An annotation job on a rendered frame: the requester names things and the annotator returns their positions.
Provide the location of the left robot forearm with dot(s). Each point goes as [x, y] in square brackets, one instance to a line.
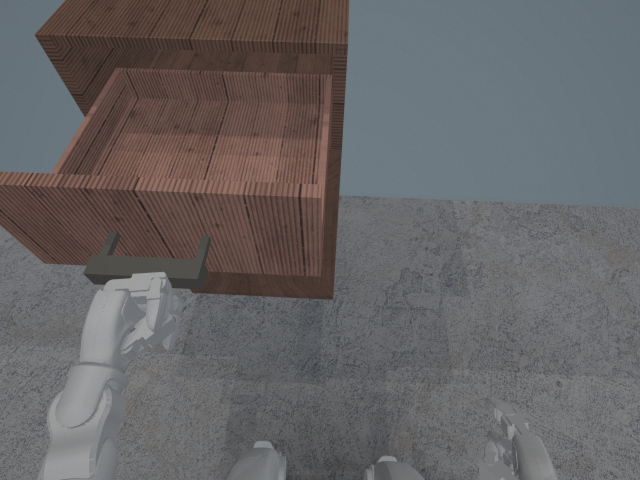
[83, 421]

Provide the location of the drawer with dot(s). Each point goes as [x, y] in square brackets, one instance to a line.
[165, 157]

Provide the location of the robot left thigh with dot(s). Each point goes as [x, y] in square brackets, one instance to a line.
[258, 464]

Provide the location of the handle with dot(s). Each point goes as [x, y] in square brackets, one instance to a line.
[182, 273]

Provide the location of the right robot hand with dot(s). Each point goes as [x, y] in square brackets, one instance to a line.
[526, 458]

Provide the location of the cabinet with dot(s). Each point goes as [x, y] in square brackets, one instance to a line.
[86, 40]

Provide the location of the left robot shin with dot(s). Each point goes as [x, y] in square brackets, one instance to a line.
[264, 444]

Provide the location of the left robot hand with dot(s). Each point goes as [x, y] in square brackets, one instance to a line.
[144, 302]

